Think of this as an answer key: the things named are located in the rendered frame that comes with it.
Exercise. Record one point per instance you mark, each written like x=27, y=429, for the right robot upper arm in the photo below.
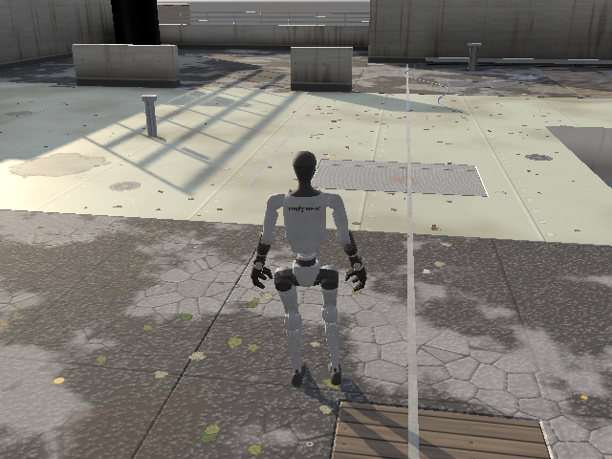
x=335, y=202

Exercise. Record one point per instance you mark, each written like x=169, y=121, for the robot right hand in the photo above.
x=360, y=276

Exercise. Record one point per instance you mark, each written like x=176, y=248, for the right robot thigh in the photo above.
x=329, y=283

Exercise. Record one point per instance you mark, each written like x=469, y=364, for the left robot forearm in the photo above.
x=260, y=254

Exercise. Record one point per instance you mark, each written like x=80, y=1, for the right robot forearm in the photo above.
x=353, y=254

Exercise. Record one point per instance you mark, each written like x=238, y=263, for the robot left hand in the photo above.
x=257, y=273

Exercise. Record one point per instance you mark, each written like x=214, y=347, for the left robot upper arm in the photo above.
x=270, y=216

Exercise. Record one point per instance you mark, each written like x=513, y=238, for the humanoid robot head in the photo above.
x=304, y=163

